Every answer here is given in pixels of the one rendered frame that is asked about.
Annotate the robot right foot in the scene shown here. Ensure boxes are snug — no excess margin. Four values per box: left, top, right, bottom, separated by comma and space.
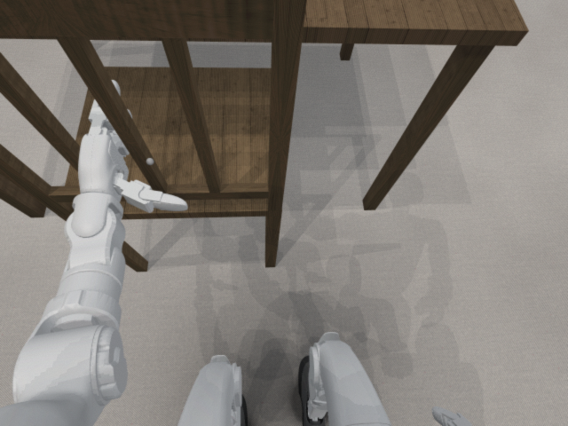
298, 356, 325, 426

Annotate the left robot forearm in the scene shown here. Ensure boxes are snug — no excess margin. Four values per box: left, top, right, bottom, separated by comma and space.
12, 192, 126, 404

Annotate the robot left hand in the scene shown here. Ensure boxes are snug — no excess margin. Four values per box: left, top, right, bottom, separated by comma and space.
78, 80, 188, 213

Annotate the table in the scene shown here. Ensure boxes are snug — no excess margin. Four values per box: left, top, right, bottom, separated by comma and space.
0, 0, 529, 217

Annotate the chair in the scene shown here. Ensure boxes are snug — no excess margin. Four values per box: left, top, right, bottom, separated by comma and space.
0, 0, 307, 272

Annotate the robot right hand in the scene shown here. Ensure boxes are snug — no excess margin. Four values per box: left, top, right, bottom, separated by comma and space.
432, 406, 472, 426

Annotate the robot left upper arm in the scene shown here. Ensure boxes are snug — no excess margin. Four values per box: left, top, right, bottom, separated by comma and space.
0, 324, 128, 426

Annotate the robot right shin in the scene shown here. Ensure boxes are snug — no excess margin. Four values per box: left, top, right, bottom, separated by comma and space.
307, 332, 340, 419

